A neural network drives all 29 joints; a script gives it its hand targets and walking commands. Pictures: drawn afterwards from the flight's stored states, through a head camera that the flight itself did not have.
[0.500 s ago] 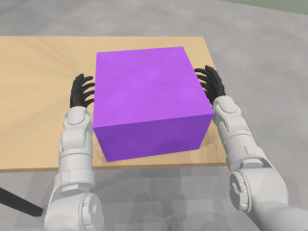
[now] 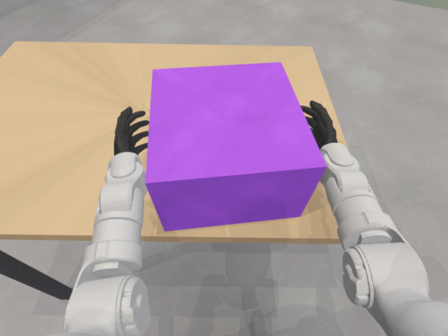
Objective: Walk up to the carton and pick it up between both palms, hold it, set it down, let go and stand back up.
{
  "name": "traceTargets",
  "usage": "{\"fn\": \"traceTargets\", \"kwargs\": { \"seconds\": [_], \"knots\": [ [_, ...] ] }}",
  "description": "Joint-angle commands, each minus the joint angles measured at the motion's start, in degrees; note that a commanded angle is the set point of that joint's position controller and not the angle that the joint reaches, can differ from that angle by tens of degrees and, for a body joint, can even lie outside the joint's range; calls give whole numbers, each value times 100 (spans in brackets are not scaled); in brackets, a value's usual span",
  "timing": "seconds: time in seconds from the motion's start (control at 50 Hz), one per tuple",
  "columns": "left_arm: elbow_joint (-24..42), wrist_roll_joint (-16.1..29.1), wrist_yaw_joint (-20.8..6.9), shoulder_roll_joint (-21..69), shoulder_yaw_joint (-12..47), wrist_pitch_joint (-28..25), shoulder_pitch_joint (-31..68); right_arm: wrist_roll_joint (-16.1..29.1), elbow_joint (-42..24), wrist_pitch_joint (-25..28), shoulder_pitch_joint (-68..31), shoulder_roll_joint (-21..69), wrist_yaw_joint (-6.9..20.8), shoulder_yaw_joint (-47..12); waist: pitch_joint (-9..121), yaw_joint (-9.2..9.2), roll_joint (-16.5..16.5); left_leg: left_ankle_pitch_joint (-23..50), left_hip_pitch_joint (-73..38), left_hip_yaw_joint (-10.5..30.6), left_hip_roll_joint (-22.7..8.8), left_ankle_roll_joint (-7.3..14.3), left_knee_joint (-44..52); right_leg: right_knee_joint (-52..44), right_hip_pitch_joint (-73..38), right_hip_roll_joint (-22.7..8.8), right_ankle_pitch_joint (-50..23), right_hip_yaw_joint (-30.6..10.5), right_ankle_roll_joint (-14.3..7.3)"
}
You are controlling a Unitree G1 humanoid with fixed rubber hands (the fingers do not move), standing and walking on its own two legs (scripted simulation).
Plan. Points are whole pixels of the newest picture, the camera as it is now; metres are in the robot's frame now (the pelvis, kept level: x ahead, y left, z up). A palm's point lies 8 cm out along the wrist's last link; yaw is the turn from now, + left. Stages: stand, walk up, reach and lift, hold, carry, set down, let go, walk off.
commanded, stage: set down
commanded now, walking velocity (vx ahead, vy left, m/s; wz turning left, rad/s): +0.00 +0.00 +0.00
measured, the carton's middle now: (225, 142) +0.44 +0.04 +0.07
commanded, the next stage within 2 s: none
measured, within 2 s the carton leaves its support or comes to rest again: neither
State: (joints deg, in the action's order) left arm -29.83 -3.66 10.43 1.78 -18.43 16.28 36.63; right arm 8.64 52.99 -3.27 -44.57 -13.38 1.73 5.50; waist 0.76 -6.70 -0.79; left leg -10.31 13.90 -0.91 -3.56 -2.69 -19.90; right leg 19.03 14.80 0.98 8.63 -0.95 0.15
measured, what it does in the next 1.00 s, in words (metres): stands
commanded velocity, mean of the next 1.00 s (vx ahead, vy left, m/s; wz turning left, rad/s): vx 0.00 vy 0.00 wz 0.00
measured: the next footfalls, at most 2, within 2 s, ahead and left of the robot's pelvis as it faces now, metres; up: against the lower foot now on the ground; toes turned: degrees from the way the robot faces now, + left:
none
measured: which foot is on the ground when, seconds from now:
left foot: down 0.00-1.00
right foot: down 0.00-1.00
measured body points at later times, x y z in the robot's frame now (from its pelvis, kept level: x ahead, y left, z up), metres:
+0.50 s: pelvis +0.00 +0.00 +0.00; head +0.04 -0.02 +0.45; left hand +0.36 +0.22 +0.06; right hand +0.45 -0.16 +0.09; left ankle -0.01 +0.15 -0.75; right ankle +0.01 -0.12 -0.75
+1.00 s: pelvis -0.01 +0.00 +0.00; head +0.00 +0.00 +0.45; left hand +0.29 +0.25 +0.06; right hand +0.40 -0.20 +0.08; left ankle -0.01 +0.15 -0.75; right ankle +0.01 -0.12 -0.75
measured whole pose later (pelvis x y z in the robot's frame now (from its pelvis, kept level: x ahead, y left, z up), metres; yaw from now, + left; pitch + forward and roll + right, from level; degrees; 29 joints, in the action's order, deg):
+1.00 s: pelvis -0.01 +0.00 +0.00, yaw +0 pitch +3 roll +0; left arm -13.1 4.3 11.1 -3.2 -11.4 22.2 15.4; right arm 18.3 46.1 -5.8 -32.7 -22.1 4.7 0.8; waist 2.5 -7.3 -0.3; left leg -9.3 13.9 -0.9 -3.8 -3.0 -20.1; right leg 19.1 14.8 1.3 7.5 -1.0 -0.1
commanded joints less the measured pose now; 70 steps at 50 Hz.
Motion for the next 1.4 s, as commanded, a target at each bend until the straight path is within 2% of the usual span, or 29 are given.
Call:
{"fn": "traceTargets", "kwargs": {
  "seconds": [0.0,0.08,0.22,0.24,0.34,0.38,0.42,0.5,0.52,0.56,0.62,0.66,0.78,0.8,0.82,0.84,0.88,0.92,0.96,0.98,1.04,1.08,1.12,1.14,1.18,1.22,1.3,1.34,1.38],
  "knots": [
    [649,393,184,-867,678,-194,2611,938,-661,165,-3482,-1000,-120,-970,3272,-545,-43,2479,-336,-370,370,-86,-298,-80,-823,400,-1554,205,-118],
    [670,697,142,-839,875,-161,2441,887,-808,118,-3590,-1200,-179,-913,3411,-348,231,2659,-430,-327,376,-79,-437,-29,-725,435,-1746,275,-101],
    [527,617,68,-1124,597,-198,2171,950,-916,105,-3436,-1284,-225,-1061,3310,-561,487,2645,-208,-426,409,-26,-432,35,-1036,456,-1834,237,-80],
    [1297,640,111,-1213,609,-144,2002,994,-1465,143,-3309,-1653,-220,-919,3901,-431,472,2843,-469,-399,378,-72,-410,79,-1262,502,-2180,266,-95],
    [1320,587,144,-1423,401,-46,1999,1133,-1193,52,-3209,-1626,-183,-987,3534,-550,351,2769,-347,-415,388,-86,-393,136,-1258,478,-2124,212,-95],
    [1573,609,148,-1321,534,42,1764,1071,-1205,13,-2995,-1977,-138,-825,3479,-323,339,2864,-522,-307,327,-136,-384,110,-1291,540,-2105,254,-124],
    [1667,677,122,-1437,383,89,1725,1197,-1435,-30,-3099,-1842,-131,-987,3435,-494,577,2717,-150,-352,412,-55,-403,219,-1413,481,-2351,115,-87],
    [2753,770,173,-1512,485,-19,1463,1320,-2000,92,-2755,-2040,-40,-971,4034,-316,394,3227,-253,-336,402,-141,-470,399,-1789,497,-3151,136,-47],
    [2655,739,171,-1601,392,-62,1475,1363,-1862,76,-2779,-2014,20,-1045,3887,-479,383,3277,-181,-318,409,-156,-479,436,-1643,490,-3006,104,-45],
    [2724,848,105,-1559,554,-162,1447,1288,-1696,77,-2585,-1952,63,-969,3864,-241,460,2964,-133,-310,429,-97,-411,403,-1700,400,-2961,117,7],
    [3245,786,68,-1638,536,-29,171,1512,-2119,82,-1654,-2139,123,-1165,3697,-283,567,3555,-215,-246,433,-91,-430,512,-2146,432,-3780,69,-23],
    [3138,735,62,-1741,454,-142,861,1423,-2032,114,-2038,-2045,152,-1038,3533,-264,453,3070,64,-297,481,-110,-369,458,-2044,378,-3308,36,-4],
    [3854,968,4,-1816,673,26,324,1555,-2807,115,-1708,-2372,201,-964,3471,-107,520,2671,9,-232,535,-39,-247,470,-2216,298,-3238,45,54],
    [4074,993,12,-1731,746,66,-502,1690,-2975,132,-1026,-2463,227,-979,3475,-79,610,2957,-196,-207,514,-29,-298,517,-2365,327,-3602,85,66],
    [3592,1008,-16,-1859,660,90,444,1520,-2927,103,-1823,-2414,193,-874,3298,-92,623,2534,37,-247,547,8,-284,448,-2051,285,-3004,16,40],
    [3387,939,-35,-1763,646,169,100,1502,-2535,41,-1450,-2373,227,-869,3008,-64,489,2431,-54,-244,553,-1,-195,319,-2013,277,-2813,63,25],
    [4250,1026,-1,-1826,780,261,-191,1632,-3070,77,-1108,-2512,272,-771,3248,62,288,2591,-285,-215,516,-50,-260,340,-2076,304,-2761,95,-7],
    [3772,1073,52,-1816,882,347,197,1565,-2784,-20,-1377,-2625,320,-547,3111,85,208,2208,-284,-198,498,-31,-288,224,-1591,355,-1843,119,-112],
    [4126,1088,55,-1828,845,433,-294,1566,-3213,3,-938,-2638,337,-643,3043,135,312,2312,-432,-190,499,-6,-255,219,-1722,341,-2099,129,-49],
    [3717,1163,58,-1928,931,470,509,1436,-2804,-76,-1474,-2690,373,-351,2895,254,328,1882,-263,-145,496,-8,-263,169,-1347,351,-1381,162,-82],
    [5031,1061,115,-1821,955,787,-1292,1700,-3590,-145,163,-2937,435,-380,2993,293,142,2533,-921,-40,442,-66,-237,146,-1863,436,-2086,211,-132],
    [3981,1137,89,-1921,865,957,141,1500,-2979,-361,-964,-2675,432,-203,2429,361,228,1575,-167,-117,527,76,-199,94,-1414,301,-1177,68,-142],
    [5323,1068,87,-1701,884,1050,-1781,1752,-3962,-265,725,-2884,457,-293,2691,420,442,2471,-908,-24,505,58,-161,83,-1932,389,-2180,156,-102],
    [5286,1230,82,-1989,873,1053,-441,1662,-3993,-314,-323,-2915,423,-258,2951,407,398,2058,-623,-132,554,103,-212,141,-1657,318,-1663,81,-80],
    [5149,1157,67,-2057,770,1106,-855,1594,-4121,-353,76,-2852,379,-154,2814,406,552,2013,-642,-162,582,155,-159,73,-1734,285,-1708,73,-50],
    [5587,1160,44,-1859,997,1202,-1176,1654,-4123,-393,467,-3015,447,40,2648,671,399,1911,-686,-38,566,133,-91,61,-1544,354,-1583,110,-117],
    [5620,1323,101,-1881,1071,1403,-1042,1708,-4469,-486,425,-2932,507,8,2401,595,475,1011,-570,-63,557,227,31,-78,-1315,272,-807,48,-117],
    [6281,1349,147,-1844,1049,1454,-1837,1862,-4869,-544,1194,-3016,551,118,2468,513,528,1039,-736,-23,524,253,127,-120,-1479,218,-841,-60,-88],
    [5768,1370,103,-1944,1043,1615,-1360,1675,-4807,-652,803,-2910,498,219,2207,617,640,724,-325,-50,556,312,108,-81,-1379,148,-603,-114,-87]
  ]
}}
